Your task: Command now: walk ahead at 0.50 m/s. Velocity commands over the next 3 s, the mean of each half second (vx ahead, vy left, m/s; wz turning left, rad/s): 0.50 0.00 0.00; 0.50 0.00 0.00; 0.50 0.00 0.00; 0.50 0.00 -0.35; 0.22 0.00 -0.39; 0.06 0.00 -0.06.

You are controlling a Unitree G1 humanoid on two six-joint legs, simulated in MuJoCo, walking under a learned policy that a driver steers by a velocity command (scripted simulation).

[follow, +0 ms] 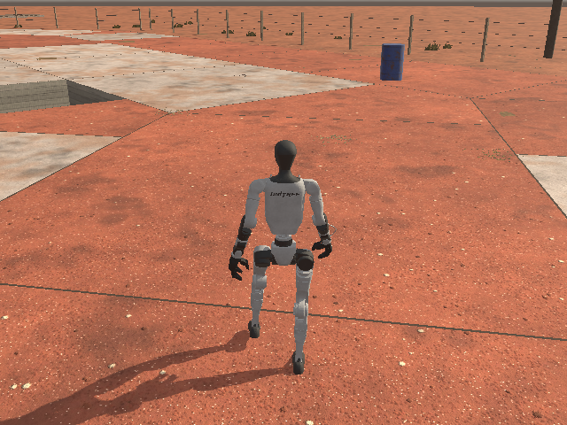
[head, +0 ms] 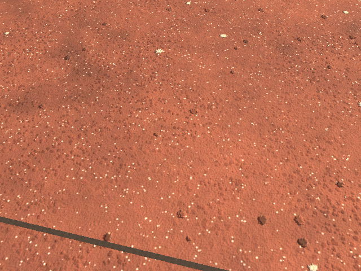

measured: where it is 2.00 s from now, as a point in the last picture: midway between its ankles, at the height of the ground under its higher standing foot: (197, 140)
